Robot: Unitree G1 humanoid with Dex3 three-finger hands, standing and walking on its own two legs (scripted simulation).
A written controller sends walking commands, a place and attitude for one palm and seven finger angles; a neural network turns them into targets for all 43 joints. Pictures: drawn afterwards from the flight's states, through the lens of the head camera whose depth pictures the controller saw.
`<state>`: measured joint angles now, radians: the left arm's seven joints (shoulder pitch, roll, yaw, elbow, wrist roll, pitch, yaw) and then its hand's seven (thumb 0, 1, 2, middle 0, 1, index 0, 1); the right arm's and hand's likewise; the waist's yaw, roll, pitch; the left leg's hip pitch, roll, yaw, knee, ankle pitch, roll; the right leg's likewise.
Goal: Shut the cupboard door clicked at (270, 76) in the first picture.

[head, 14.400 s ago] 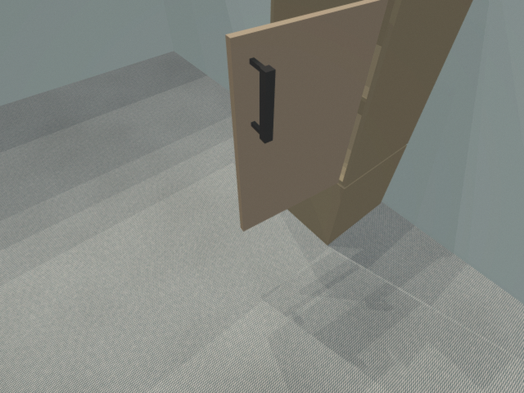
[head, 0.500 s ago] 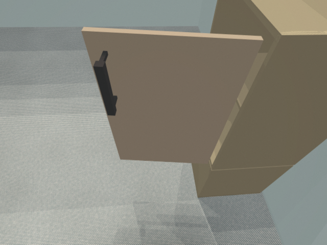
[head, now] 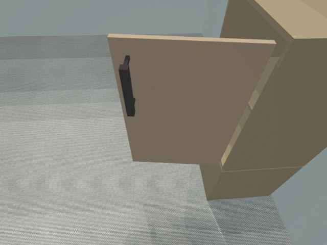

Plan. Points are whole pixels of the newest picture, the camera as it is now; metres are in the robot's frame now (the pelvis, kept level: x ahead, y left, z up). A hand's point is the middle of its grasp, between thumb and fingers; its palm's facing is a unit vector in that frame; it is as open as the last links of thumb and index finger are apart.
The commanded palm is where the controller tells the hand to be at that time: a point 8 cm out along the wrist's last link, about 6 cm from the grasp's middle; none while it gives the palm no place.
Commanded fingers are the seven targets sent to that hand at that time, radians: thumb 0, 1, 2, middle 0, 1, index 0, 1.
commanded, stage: look again from close up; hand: left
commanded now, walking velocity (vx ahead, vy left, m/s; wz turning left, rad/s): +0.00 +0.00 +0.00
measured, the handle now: (129, 87) +0.48 +0.13 +0.12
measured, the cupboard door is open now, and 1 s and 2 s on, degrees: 83 83 83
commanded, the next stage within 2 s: raise the hand and make a fist in 0.54 s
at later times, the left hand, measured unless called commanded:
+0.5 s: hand out of the picture +0.03 +0.16 -0.18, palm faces +0.01 -0.98 -0.19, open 7.4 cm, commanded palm none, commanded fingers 0.00 0.90 0.90 -0.20 -0.30 -0.20 -0.30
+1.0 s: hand (116, 215) +0.19 +0.13 -0.02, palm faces +0.02 -1.00 +0.00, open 6.5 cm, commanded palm +0.14 +0.20 -0.02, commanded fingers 0.00 0.90 0.90 -0.53 -0.66 -0.53 -0.66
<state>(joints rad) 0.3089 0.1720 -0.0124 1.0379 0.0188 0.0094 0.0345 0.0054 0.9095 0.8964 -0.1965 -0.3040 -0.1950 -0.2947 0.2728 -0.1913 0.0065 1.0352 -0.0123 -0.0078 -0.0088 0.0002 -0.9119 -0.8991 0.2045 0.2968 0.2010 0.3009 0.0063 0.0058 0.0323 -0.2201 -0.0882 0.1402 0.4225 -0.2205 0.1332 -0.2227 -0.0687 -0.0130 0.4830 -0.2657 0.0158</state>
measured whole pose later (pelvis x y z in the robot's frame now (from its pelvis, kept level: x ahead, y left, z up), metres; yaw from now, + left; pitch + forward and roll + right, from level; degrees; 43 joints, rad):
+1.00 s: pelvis +0.01 -0.07 -0.05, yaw +5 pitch +6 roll +1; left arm 0.40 0.22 0.16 0.17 -0.27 -0.48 -0.34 0.00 0.91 0.90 -0.36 -0.48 -0.36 -0.47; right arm 0.21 -0.26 -0.05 0.58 0.03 -0.27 0.01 0.01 -0.90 -0.90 0.20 0.30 0.20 0.30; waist -0.04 -0.05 -0.12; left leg -0.59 -0.04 0.06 0.92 -0.44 0.05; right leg -0.65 0.02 -0.06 0.93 -0.40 -0.07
